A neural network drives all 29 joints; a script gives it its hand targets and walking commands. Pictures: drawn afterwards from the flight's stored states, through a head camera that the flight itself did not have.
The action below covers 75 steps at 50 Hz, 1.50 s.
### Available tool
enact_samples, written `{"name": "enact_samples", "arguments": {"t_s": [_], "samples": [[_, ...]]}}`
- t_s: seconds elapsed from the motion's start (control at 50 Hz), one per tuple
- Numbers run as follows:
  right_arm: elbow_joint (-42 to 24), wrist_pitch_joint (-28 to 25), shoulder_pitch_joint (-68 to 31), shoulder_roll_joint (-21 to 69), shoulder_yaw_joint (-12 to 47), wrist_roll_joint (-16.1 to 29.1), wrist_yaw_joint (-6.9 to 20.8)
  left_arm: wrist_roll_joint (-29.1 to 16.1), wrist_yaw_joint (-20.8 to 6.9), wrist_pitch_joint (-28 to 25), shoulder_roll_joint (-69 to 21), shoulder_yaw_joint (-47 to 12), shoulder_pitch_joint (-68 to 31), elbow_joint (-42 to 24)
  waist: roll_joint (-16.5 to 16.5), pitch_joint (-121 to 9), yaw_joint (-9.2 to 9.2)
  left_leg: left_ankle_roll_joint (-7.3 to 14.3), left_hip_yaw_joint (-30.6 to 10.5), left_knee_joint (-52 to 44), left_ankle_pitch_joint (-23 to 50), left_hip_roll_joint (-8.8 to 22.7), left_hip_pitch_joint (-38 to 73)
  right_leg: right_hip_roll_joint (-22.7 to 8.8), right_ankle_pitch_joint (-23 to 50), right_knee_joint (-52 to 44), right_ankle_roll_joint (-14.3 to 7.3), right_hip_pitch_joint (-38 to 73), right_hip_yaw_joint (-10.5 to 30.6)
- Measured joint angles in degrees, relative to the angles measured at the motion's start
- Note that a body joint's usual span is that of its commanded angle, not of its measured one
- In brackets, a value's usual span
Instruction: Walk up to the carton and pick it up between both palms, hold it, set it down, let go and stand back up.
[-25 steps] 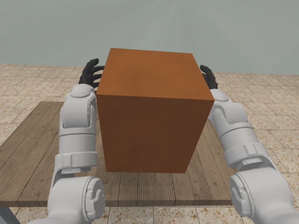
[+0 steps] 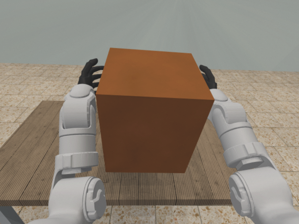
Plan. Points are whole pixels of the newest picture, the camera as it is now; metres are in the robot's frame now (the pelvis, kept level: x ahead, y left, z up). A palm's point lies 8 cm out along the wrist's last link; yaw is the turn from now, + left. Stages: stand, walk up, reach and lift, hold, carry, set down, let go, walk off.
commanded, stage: hold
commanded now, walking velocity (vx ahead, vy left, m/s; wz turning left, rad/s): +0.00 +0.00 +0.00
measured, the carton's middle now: (148, 112) +0.36 +0.01 +0.20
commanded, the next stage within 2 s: none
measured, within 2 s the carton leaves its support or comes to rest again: neither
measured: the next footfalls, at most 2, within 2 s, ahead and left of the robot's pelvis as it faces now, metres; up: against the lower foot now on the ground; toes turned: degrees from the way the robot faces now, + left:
none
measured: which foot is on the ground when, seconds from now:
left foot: down 0.00-1.00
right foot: down 0.00-1.00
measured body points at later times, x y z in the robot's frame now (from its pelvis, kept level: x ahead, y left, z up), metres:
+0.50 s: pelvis +0.00 +0.00 +0.00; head -0.08 +0.02 +0.44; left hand +0.37 +0.16 +0.27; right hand +0.39 -0.15 +0.25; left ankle +0.02 +0.13 -0.75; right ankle -0.01 -0.12 -0.75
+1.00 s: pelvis +0.00 +0.00 +0.00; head -0.08 +0.03 +0.44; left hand +0.38 +0.16 +0.27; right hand +0.38 -0.15 +0.26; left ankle +0.02 +0.13 -0.75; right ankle -0.01 -0.12 -0.75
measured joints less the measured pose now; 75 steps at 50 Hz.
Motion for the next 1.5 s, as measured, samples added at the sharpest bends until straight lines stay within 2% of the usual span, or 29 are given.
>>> {"name": "enact_samples", "arguments": {"t_s": [0.58, 0.72, 0.98, 1.5], "samples": [[0.34, -0.17, -0.21, 0.28, -0.18, -0.44, 0.01, 0.02, -0.28, -0.09, 0.31, 0.24, -0.52, 0.56, -0.25, 0.15, 0.14, 0.01, -0.15, -0.2, 0.25, -0.09, 0.01, 0.01, 0.03, 0.07, -0.05, -0.04, -0.02], [-2.14, 0.41, 1.26, -0.05, 0.51, 0.21, -0.73, -0.83, -0.21, -0.67, 0.53, -0.67, 0.57, -0.1, -0.64, -0.23, -0.84, 0.06, -0.51, -0.01, 0.05, -0.13, 0.19, 0.03, 0.24, -0.71, 0.01, 0.72, -0.32], [-0.9, 0.54, 0.44, -0.27, 0.33, 0.53, -0.48, -0.7, 0.15, -0.49, 0.5, -0.72, 0.16, 0.64, -0.47, -0.78, -0.32, 0.14, 0.06, -0.06, 0.08, -0.01, -0.1, 0.14, 0.4, -0.64, 0.04, 0.15, 0.32], [-1.53, 0.78, 0.84, -0.33, 0.63, 0.67, -0.67, -0.98, 0.26, -0.5, 0.41, -0.72, 0.58, 0.29, -0.42, -0.63, -0.53, 0.12, -0.27, 0.02, -0.05, -0.09, 0.13, 0.18, 0.29, -0.77, 0.0, 0.58, 0.17]]}}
